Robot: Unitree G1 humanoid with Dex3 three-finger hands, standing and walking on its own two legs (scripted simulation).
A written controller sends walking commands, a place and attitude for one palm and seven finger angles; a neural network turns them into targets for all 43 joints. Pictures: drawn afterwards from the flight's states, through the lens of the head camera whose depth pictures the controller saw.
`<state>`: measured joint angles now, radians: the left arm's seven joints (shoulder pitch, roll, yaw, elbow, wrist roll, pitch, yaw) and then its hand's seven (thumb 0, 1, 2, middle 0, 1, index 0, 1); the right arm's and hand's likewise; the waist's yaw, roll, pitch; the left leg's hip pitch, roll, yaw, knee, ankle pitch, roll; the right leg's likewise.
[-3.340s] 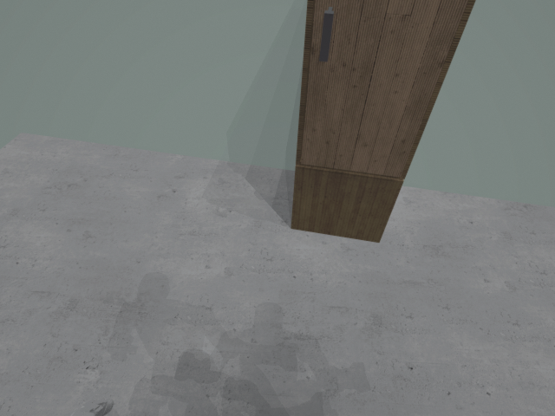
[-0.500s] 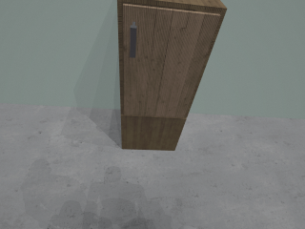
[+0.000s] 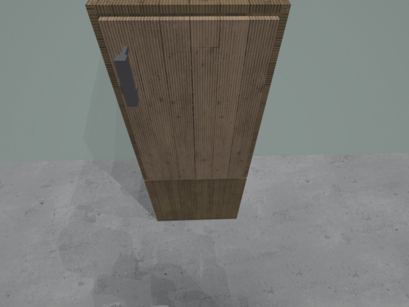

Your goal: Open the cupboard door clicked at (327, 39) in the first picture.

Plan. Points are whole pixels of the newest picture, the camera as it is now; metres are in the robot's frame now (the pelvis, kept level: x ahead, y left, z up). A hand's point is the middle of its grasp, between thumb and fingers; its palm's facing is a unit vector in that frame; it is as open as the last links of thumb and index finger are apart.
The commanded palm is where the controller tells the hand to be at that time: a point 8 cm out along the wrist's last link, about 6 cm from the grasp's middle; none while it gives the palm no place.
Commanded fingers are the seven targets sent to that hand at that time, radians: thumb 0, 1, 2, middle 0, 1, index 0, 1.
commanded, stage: come to a stop and stand still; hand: left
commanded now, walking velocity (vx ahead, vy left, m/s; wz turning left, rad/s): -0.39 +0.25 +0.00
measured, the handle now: (129, 77) +0.56 +0.19 +0.14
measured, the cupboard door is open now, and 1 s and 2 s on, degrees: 0 0 0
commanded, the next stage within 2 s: look again from close up in 1.62 s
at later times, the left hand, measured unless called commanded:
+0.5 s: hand out of the picture +0.03 +0.26 -0.18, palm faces +0.07 -0.98 -0.19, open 7.4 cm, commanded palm none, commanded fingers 0.00 0.90 0.90 -0.20 -0.30 -0.20 -0.30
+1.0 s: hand out of the picture -0.02 +0.16 -0.14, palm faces +0.03 -0.97 -0.22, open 7.4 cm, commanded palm none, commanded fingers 0.00 0.90 0.90 -0.20 -0.30 -0.20 -0.30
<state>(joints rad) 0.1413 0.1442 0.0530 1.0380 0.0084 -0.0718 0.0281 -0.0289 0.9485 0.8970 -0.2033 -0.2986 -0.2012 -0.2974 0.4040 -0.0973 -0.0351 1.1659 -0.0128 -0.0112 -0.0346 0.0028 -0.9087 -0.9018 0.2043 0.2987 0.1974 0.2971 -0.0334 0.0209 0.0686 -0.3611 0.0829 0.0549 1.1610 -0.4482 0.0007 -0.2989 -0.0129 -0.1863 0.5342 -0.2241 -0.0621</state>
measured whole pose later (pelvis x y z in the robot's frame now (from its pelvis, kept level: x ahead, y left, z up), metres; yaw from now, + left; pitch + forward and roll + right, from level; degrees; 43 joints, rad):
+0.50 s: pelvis +0.01 +0.06 +0.01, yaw +0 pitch +0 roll -2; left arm 0.24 0.23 0.07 1.02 0.02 0.05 0.02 0.00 0.91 0.90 -0.20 -0.30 -0.20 -0.30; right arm 0.13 -0.12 -0.01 0.97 -0.03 0.01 -0.04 0.00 -0.91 -0.90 0.20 0.30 0.20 0.30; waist 0.03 -0.05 0.07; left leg -0.28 0.04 0.08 0.51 -0.23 0.05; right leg -0.44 0.00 0.02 1.11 -0.43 0.04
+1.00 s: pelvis -0.02 -0.01 +0.02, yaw -2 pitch +0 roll +3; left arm 0.34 0.11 0.01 1.09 0.02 0.00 0.02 0.00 0.91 0.90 -0.20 -0.30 -0.20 -0.30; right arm 0.38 -0.20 -0.06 1.13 -0.03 0.05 0.00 0.00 -0.91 -0.90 0.20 0.30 0.19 0.30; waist 0.00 0.03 -0.05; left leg -0.39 0.03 0.04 0.74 -0.29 -0.03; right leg -0.08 -0.04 -0.04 0.36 -0.28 -0.02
